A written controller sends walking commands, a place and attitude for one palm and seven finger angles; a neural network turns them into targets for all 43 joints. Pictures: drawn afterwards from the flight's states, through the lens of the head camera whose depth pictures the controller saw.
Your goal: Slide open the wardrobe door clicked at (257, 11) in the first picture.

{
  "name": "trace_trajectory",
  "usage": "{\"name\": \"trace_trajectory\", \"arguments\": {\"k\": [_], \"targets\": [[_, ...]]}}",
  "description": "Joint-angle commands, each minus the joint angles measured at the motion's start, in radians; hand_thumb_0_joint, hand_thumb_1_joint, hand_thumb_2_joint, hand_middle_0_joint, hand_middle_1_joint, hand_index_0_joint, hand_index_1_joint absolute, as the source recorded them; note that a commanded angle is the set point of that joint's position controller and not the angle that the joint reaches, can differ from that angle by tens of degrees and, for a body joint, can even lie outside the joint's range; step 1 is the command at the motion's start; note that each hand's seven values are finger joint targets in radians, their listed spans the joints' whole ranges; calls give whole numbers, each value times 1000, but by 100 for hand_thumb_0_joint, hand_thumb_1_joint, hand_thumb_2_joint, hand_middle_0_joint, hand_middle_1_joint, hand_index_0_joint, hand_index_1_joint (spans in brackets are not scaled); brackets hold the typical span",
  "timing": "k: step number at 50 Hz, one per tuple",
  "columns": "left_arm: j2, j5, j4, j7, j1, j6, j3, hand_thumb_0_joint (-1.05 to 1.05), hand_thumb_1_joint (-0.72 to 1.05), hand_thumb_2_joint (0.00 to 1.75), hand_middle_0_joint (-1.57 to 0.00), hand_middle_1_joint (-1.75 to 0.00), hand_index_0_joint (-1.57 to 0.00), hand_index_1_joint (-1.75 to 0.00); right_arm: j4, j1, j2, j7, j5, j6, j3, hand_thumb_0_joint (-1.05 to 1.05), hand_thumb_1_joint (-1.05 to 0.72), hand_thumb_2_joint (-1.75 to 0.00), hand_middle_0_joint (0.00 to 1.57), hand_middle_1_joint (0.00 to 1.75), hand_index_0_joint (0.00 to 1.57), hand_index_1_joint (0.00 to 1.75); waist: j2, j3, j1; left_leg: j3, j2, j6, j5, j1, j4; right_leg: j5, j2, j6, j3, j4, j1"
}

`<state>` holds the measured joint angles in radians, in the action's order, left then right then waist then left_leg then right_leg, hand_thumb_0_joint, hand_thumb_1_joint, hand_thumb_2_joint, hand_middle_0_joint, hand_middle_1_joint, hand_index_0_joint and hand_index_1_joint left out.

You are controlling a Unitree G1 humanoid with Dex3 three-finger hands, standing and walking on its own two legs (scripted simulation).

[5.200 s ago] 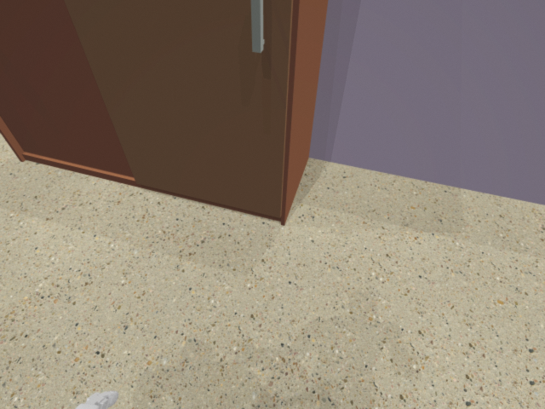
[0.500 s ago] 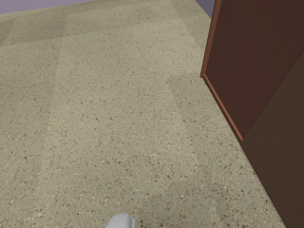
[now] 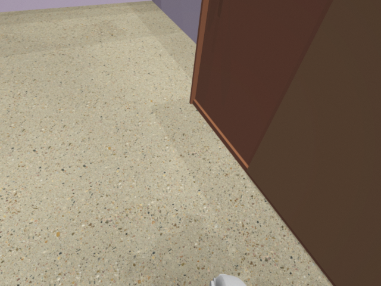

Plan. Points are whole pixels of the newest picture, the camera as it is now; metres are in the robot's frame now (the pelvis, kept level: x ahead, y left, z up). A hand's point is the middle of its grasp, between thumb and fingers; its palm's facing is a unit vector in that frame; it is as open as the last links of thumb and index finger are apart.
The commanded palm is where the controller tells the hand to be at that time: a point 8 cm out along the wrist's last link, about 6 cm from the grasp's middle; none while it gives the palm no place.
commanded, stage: turn to face it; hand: right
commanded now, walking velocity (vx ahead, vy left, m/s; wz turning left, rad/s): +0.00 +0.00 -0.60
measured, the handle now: out of the picture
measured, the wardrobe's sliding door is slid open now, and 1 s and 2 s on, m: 0.00 0.00 0.00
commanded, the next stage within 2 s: take the last steps up to it in 1.62 s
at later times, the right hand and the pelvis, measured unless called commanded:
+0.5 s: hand out of the picture -0.02 -0.29 -0.17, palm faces +0.34 +0.90 -0.27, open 7.4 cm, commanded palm none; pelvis -0.01 -0.05 +0.00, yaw -18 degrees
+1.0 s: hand out of the picture -0.02 -0.21 -0.14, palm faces +0.55 +0.78 -0.30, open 7.4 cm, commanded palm none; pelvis +0.00 +0.01 +0.00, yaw -36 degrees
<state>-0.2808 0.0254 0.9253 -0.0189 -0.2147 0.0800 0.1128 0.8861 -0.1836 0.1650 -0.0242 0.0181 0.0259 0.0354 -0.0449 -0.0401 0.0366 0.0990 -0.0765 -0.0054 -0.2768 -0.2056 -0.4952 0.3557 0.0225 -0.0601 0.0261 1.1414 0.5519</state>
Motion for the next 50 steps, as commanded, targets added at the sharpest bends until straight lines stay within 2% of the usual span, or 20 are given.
{"name": "trace_trajectory", "arguments": {"k": [1, 10, 13, 14, 15, 16, 17, 18, 19, 22, 31, 34, 36, 37, 38, 39, 40, 42, 44, 50], "targets": [[-49, -1, -60, -13, 13, -15, 5, 0, 90, 90, -20, -30, -20, -30, -72, -4, 195, -11, 0, -38, 47, 0, -90, -90, 20, 30, 20, 30, 205, -8, -21, -96, -225, -78, 165, 38, 200, -34, -57, -31, -26, 48, 58], [-30, -15, -101, -13, 129, -36, -26, 0, 90, 90, -20, -30, -20, -30, -31, -98, 273, -5, 14, -24, 70, 0, -90, -90, 20, 30, 20, 30, 287, 68, -88, -33, -299, -111, 474, 154, 67, 95, -55, -11, -131, -397, -123], [-67, -12, -78, -8, 23, -52, -20, 0, 90, 90, -20, -30, -20, -30, -28, -81, 275, -1, 0, -16, 76, 0, -90, -90, 20, 30, 20, 30, 222, 136, -30, 55, -267, -29, 452, 93, -107, -132, -45, 14, -139, -691, -342], [-144, -8, -62, -5, -40, -64, -1, 0, 90, 90, -20, -30, -20, -30, -41, -88, 242, 3, -8, -11, 70, 0, -90, -90, 20, 30, 20, 30, 39, 193, 6, 92, -212, 30, 278, -81, -291, -344, -156, 61, 2, -762, -546], [-255, -8, -57, 0, -106, -68, 28, 0, 90, 90, -20, -30, -20, -30, -88, -41, 170, 10, -11, -11, 50, 0, -90, -90, 20, 30, 20, 30, -274, 190, 48, 86, -74, 107, -340, -386, -503, -772, -418, 171, 329, -758, -678], [-267, -14, -29, 6, -155, -59, 27, 0, 90, 90, -20, -30, -20, -30, -105, 11, 178, 3, -3, 2, 46, 0, -90, -90, 20, 30, 20, 30, -211, 195, 65, -19, -70, 97, -389, -406, -607, -898, -467, 252, 317, -736, -639], [-227, -10, -25, 15, -124, -62, 17, 0, 90, 90, -20, -30, -20, -30, -97, 28, 178, 2, 1, 8, 48, 0, -90, -90, 20, 30, 20, 30, -154, 150, 49, -45, -85, 93, -323, -416, -651, -833, -422, 249, 256, -747, -586], [-198, -6, -37, 25, -75, -65, 11, 0, 90, 90, -20, -30, -20, -30, -83, 39, 171, 2, -2, 8, 54, 0, -90, -90, 20, 30, 20, 30, -213, 117, 38, -63, -80, 98, -267, -419, -675, -778, -365, 235, 243, -751, -533], [-167, -5, -54, 29, -14, -65, -1, 0, 90, 90, -20, -30, -20, -30, -67, 38, 186, 7, -4, 6, 59, 0, -90, -90, 20, 30, 20, 30, -184, 81, 15, -80, -72, 100, -203, -401, -684, -742, -313, 216, 196, -752, -480], [-148, -6, -73, 29, 34, -73, -13, 0, 90, 90, -20, -30, -20, -30, -45, -5, 185, 15, -5, 4, 60, 0, -90, -90, 20, 30, 20, 30, -101, 86, -20, -79, -48, 108, -121, -355, -660, -696, -252, 191, 150, -764, -456], [-154, 1, -66, 26, -15, -63, 3, 0, 90, 90, -20, -30, -20, -30, -102, 91, 165, 3, -11, 0, 47, 0, -90, -90, 20, 30, 20, 30, -101, 92, 10, -98, 8, 113, -169, -288, -378, -628, -245, 234, 296, -745, -464], [-158, 1, -80, 25, 22, -57, 8, 0, 90, 90, -20, -30, -20, -30, -98, 44, 158, 0, -19, -8, 44, 0, -90, -90, 20, 30, 20, 30, -127, 112, -16, -82, 47, 97, -131, -133, -198, -654, -219, 217, 331, -700, -387], [-144, -7, -89, 22, 53, -55, 8, 0, 90, 90, -20, -30, -20, -30, -81, -30, 177, -2, -18, -20, 50, 0, -90, -90, 20, 30, 20, 30, -90, 131, -58, -73, 45, 91, 49, 46, 28, -547, -169, 165, 312, -634, -284], [-101, -16, -95, 18, 42, -57, 4, 0, 90, 90, -20, -30, -20, -30, -74, -69, 227, -7, -10, -32, 60, 0, -90, -90, 20, 30, 20, 30, 30, 152, -77, -163, -63, 67, 132, 213, 149, -335, -103, 103, 262, -540, -148], [-29, -20, -119, 14, 22, -58, -8, 0, 90, 90, -20, -30, -20, -30, -77, -84, 329, -15, 6, -39, 80, 0, -90, -90, 20, 30, 20, 30, 347, 161, -84, -438, -352, -44, 258, 315, 197, 143, 52, 17, 60, -304, 45], [-76, -10, -129, 16, 42, -50, 5, 0, 90, 90, -20, -30, -20, -30, -86, -91, 341, -16, 2, -32, 76, 0, -90, -90, 20, 30, 20, 30, 310, 140, -90, -470, -450, -135, 306, 172, 197, 280, 30, 15, 60, -101, 37], [-88, -9, -118, 13, 45, -38, 12, 0, 90, 90, -20, -30, -20, -30, -97, -35, 292, -21, 1, -31, 72, 0, -90, -90, 20, 30, 20, 30, 209, 92, -63, -389, -414, -152, 233, 80, 207, 218, -4, 21, 85, 12, 19], [-72, -1, -70, -1, 23, -24, 9, 0, 90, 90, -20, -30, -20, -30, -115, 63, 233, -16, -1, -30, 54, 0, -90, -90, 20, 30, 20, 30, 199, 13, -19, -261, -293, -111, 148, 0, 202, 94, -38, 7, 46, 114, 20], [-55, 0, -56, -11, -11, -18, 3, 0, 90, 90, -20, -30, -20, -30, -118, 73, 205, -11, 0, -35, 42, 0, -90, -90, 20, 30, 20, 30, 208, 1, -3, -132, -243, -85, 169, -14, 188, 19, -46, -6, 11, 125, 11], [-47, -5, -69, -14, 74, -12, -8, 0, 90, 90, -20, -30, -20, -30, -72, -45, 224, -10, 6, -32, 50, 0, -90, -90, 20, 30, 20, 30, 250, -1, -58, -55, -264, -96, 247, 81, 183, 37, -68, -31, -49, -58, -1]]}}
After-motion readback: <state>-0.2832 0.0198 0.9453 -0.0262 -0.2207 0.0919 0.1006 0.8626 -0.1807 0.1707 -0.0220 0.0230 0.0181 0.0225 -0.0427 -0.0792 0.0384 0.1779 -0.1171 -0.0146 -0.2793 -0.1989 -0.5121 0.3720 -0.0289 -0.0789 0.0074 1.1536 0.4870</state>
